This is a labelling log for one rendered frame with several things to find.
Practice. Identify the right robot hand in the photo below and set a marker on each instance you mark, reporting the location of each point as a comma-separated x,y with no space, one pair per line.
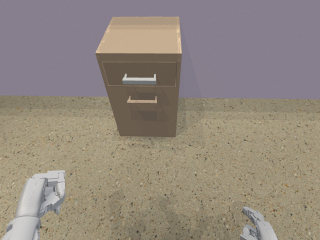
263,231

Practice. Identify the left robot hand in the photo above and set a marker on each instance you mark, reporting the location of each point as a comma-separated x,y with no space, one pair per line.
48,187

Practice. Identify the handle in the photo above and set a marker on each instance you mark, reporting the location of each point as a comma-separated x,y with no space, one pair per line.
139,80
142,102

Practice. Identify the cabinet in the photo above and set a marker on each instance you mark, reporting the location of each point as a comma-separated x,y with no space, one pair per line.
143,39

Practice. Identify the drawer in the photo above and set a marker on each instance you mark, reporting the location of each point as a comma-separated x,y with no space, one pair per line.
116,70

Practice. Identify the robot left forearm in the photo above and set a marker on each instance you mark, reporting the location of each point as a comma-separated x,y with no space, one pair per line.
23,228

